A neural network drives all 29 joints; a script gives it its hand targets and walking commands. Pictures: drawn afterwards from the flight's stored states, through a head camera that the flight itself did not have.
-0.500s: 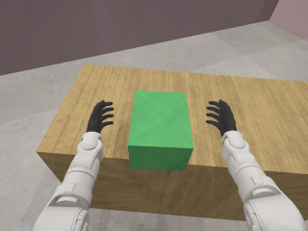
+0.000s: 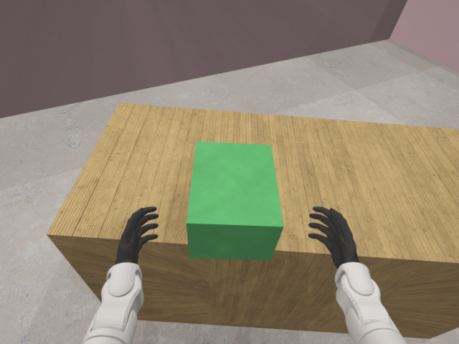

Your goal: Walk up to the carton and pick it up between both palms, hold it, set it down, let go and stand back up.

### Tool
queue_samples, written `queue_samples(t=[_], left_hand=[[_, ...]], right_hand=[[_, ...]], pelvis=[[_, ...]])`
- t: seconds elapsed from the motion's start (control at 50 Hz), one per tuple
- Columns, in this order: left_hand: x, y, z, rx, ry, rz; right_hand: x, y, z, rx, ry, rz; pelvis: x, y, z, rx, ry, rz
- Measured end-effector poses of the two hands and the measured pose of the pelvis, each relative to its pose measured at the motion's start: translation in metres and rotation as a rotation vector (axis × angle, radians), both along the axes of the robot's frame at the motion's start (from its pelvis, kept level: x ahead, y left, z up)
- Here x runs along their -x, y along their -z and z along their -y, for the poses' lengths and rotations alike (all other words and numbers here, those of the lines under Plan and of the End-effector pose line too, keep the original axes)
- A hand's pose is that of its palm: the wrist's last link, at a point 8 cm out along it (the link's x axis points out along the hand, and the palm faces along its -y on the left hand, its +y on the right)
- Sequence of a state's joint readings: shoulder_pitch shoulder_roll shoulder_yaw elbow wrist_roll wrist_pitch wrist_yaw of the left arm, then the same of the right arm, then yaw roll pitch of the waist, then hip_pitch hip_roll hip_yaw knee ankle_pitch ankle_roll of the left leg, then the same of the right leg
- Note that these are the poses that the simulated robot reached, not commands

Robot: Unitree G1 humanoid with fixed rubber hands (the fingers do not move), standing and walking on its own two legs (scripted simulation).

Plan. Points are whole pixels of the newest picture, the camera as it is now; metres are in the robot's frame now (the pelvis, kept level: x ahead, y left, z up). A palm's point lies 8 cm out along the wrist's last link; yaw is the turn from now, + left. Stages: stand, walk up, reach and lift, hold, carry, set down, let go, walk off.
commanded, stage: set down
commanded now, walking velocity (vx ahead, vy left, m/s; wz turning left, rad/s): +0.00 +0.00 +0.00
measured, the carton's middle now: (232, 198) +0.45 -0.01 -0.05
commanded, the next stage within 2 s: let go in 1.58 s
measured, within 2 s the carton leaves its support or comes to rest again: neither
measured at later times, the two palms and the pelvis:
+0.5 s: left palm (122, 295) +0.22 +0.19 -0.04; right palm (345, 293) +0.22 -0.21 -0.02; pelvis +0.01 +0.00 +0.00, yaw +0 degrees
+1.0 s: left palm (97, 317) +0.19 +0.23 -0.06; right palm (340, 314) +0.20 -0.20 -0.05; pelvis +0.02 +0.01 +0.00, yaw +0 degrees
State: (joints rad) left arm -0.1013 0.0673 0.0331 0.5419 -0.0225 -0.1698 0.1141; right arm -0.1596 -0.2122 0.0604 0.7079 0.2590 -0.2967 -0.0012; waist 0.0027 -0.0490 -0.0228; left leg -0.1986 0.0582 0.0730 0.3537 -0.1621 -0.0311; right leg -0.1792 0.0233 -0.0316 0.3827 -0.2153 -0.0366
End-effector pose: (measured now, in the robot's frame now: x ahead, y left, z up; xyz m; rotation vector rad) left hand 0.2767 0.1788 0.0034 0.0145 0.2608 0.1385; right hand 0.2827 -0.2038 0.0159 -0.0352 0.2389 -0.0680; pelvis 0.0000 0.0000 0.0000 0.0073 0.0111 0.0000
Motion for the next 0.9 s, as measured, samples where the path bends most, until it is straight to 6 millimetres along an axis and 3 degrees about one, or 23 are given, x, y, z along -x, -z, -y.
queue_samples(t=[0.18,0.4,0.6,0.9], left_hand=[[0.034,0.02,-0.002,-0.002,-0.025,-0.037],[0.047,0.028,-0.002,-0.018,-0.009,-0.049],[0.068,0.05,-0.016,-0.034,-0.012,-0.2],[0.077,0.059,-0.041,-0.07,0.013,-0.336]], right_hand=[[0.034,0.019,0.005,-0.01,0.007,-0.045],[0.048,0.03,0.005,0.006,0.001,-0.062],[0.067,0.047,0.004,0.035,0.009,-0.174],[0.079,0.062,-0.004,0.073,-0.004,-0.281]], pelvis=[[0.003,0.001,0.0,-0.003,0.0,0.015],[-0.001,0.001,0.001,-0.005,0.0,0.028],[-0.008,0.0,0.0,-0.004,-0.003,0.052],[-0.021,-0.002,-0.01,0.002,0.008,0.052]])
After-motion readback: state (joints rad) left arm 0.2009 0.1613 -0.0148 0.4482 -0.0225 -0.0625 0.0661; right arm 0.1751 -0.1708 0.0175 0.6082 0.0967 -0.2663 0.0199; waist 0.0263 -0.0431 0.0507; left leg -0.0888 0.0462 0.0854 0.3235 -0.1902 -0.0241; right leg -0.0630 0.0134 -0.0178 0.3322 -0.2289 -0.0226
